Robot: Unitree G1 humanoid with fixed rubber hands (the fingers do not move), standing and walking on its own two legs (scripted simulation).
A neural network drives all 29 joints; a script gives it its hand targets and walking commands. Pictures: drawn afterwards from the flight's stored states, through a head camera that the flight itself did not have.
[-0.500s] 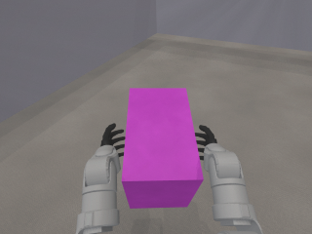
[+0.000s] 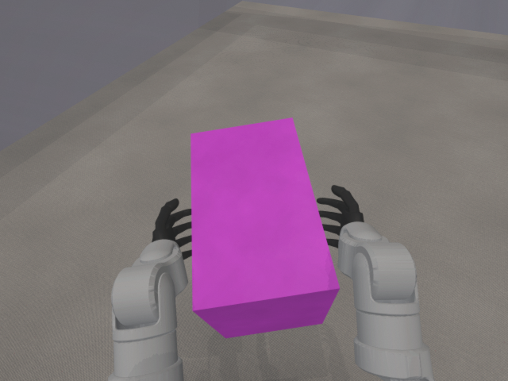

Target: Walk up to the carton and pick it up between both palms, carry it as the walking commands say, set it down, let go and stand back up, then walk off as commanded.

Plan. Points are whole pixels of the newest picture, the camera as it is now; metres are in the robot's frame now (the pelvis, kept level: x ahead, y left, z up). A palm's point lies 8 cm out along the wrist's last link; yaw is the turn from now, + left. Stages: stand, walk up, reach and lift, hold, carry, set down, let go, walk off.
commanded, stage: carry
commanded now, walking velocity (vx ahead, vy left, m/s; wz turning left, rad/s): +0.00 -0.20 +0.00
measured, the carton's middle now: (258, 231) +0.36 +0.03 +0.03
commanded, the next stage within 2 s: none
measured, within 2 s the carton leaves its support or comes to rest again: neither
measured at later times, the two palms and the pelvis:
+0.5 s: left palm (215, 288) +0.23 +0.08 +0.10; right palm (418, 276) +0.24 -0.18 +0.11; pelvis -0.05 -0.07 +0.00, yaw +0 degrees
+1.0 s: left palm (240, 326) +0.17 +0.04 +0.12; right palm (470, 311) +0.19 -0.22 +0.12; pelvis -0.09 -0.11 +0.00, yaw +3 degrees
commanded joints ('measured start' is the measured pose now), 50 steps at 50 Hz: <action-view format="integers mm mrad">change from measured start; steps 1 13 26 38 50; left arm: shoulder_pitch -401 -481 -461 -412 -440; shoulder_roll -974 -989 -1002 -1030 -971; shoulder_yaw -651 -636 -646 -606 -584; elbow -180 -100 -123 -89 -60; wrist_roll -306 -282 -292 -293 -275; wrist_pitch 29 50 53 45 61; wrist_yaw -221 -217 -225 -255 -237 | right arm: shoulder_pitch -246 -249 -240 -271 -251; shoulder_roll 975 958 975 1017 977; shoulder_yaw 538 472 501 542 499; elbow -191 -94 -121 -143 -60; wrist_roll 306 297 290 315 292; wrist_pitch -38 -18 -19 -16 6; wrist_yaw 125 147 152 151 150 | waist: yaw -43 -68 -55 -65 -56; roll -257 172 -230 -117 -91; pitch -432 -267 -284 -399 -242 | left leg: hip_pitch -220 243 -109 134 4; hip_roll -99 328 -80 -89 -57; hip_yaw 123 -332 117 42 -13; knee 287 -268 188 -159 -165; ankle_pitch -353 541 -225 172 25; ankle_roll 20 243 34 68 109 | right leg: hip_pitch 529 -182 239 307 154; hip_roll -301 -68 -356 -231 -202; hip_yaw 173 -38 224 72 82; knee -24 353 -189 -82 -166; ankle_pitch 1056 -327 323 412 -67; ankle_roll -144 42 -106 -56 -38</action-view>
